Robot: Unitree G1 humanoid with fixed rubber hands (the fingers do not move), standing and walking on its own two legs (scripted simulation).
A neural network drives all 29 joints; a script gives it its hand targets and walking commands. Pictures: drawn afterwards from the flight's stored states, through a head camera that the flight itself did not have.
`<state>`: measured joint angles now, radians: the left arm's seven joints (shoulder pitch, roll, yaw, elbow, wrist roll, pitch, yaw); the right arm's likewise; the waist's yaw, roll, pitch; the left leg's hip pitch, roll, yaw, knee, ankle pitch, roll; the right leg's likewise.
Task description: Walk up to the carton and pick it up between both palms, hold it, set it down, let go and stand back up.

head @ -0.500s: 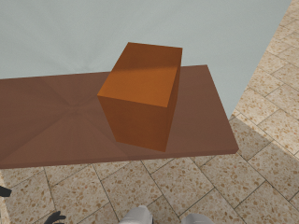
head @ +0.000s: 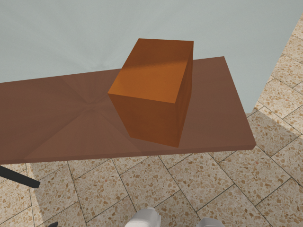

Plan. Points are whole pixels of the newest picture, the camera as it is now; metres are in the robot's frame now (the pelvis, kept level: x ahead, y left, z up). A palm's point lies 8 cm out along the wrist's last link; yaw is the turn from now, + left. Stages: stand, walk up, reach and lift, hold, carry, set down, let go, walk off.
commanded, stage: walk up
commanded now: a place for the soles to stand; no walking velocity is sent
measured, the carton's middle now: (158, 94) +0.55 +0.03 -0.04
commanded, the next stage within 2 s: none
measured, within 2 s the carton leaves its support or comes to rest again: neither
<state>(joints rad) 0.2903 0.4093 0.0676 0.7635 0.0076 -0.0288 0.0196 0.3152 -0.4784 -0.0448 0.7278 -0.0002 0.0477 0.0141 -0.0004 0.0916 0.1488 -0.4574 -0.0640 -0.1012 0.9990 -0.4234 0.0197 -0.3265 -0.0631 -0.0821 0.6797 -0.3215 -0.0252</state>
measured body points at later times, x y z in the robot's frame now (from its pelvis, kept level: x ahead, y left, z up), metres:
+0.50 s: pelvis +0.00 +0.04 -0.01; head +0.04 +0.04 +0.44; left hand +0.10 +0.37 -0.11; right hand +0.09 -0.29 -0.11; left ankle +0.04 +0.15 -0.72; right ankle +0.02 -0.10 -0.72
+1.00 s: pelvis +0.03 +0.00 -0.01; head +0.08 +0.00 +0.44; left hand +0.15 +0.33 -0.11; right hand +0.11 -0.33 -0.11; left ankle +0.04 +0.15 -0.72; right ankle +0.02 -0.10 -0.72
